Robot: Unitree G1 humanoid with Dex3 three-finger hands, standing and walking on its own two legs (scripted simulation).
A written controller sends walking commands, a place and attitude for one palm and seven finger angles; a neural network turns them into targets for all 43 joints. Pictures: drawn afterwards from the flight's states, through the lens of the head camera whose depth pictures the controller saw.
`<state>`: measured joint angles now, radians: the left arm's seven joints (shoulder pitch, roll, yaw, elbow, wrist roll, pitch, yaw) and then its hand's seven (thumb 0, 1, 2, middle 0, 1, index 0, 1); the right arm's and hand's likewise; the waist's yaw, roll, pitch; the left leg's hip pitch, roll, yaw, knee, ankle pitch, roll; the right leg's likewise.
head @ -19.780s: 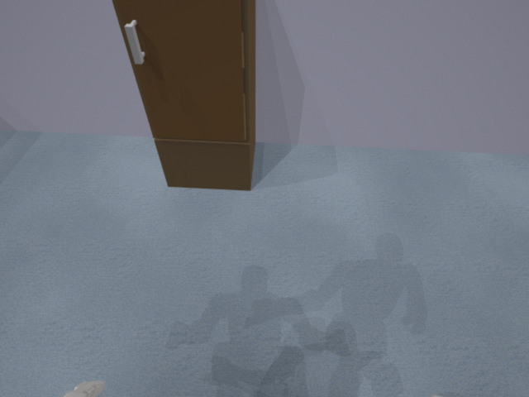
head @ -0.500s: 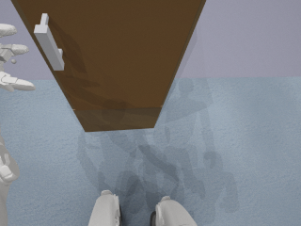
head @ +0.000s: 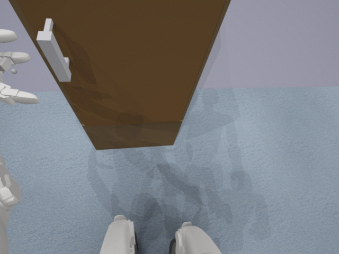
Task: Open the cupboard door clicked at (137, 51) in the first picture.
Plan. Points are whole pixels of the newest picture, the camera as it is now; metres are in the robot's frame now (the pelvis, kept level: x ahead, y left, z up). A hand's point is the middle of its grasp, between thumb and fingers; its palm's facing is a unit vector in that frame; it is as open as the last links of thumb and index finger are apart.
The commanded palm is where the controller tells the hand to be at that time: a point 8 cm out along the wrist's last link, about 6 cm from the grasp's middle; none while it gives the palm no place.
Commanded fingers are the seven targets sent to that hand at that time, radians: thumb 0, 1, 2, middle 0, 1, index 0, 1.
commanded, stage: slide the fingers in behind the handle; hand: left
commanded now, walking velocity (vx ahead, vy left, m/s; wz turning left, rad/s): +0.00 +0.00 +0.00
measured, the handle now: (57, 51) +0.55 +0.23 +0.08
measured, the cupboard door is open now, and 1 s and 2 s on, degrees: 0 0 0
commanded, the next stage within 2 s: close the thumb around the handle in 1.56 s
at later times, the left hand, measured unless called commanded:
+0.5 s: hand (31, 72) +0.48 +0.26 +0.09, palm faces +0.05 -1.00 +0.01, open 14.0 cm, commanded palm +0.46 +0.30 +0.08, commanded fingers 0.00 -0.50 0.30 -0.30 -1.20 -0.30 -1.20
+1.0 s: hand (51, 71) +0.49 +0.23 +0.08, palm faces +0.04 -1.00 +0.01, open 14.0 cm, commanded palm +0.47 +0.27 +0.08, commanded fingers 0.00 -0.50 0.30 -0.30 -1.20 -0.30 -1.20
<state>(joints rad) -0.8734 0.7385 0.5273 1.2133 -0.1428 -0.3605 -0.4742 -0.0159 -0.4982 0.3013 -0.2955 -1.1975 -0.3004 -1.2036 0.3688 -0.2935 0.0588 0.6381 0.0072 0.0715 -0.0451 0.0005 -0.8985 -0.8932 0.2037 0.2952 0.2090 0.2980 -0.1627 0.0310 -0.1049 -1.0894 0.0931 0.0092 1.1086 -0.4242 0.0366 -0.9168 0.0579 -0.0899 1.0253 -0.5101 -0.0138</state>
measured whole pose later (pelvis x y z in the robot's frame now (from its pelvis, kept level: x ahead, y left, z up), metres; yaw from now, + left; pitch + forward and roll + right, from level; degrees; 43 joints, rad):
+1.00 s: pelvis +0.00 -0.01 +0.00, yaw +1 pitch +21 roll -5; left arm -0.85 0.56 0.42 1.15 -0.13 -0.38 -0.32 -0.02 -0.50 0.30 -0.30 -1.20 -0.30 -1.20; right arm 0.37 -0.27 0.04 0.66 0.00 0.06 -0.02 0.00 -0.90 -0.89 0.20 0.30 0.21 0.30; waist -0.16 0.04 -0.12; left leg -1.05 0.08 0.01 1.09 -0.41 0.03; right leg -0.89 0.05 -0.08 1.03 -0.51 -0.02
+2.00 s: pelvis +0.00 -0.01 +0.00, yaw +1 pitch +21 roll -4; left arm -0.84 0.53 0.41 1.16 -0.12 -0.39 -0.28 -0.01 0.00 0.51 -0.33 -1.25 -0.34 -1.26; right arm 0.36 -0.27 0.04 0.65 0.00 0.06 -0.02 0.00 -0.90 -0.89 0.20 0.29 0.21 0.30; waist -0.16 0.04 -0.12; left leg -1.03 0.08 0.01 1.08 -0.42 0.02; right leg -0.88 0.05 -0.08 1.03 -0.52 -0.03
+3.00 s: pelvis +0.02 -0.01 +0.02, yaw +1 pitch +16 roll -2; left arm -0.23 0.14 0.19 0.46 -0.19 -0.35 0.06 0.01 0.67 0.79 -0.28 -1.32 -0.30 -1.27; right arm 0.30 -0.24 0.00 0.58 0.00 0.04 0.03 0.01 -0.90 -0.89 0.20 0.29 0.20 0.30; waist -0.05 0.04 -0.15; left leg -0.83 0.06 0.05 0.97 -0.41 0.02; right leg -0.69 0.03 -0.04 0.94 -0.52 -0.02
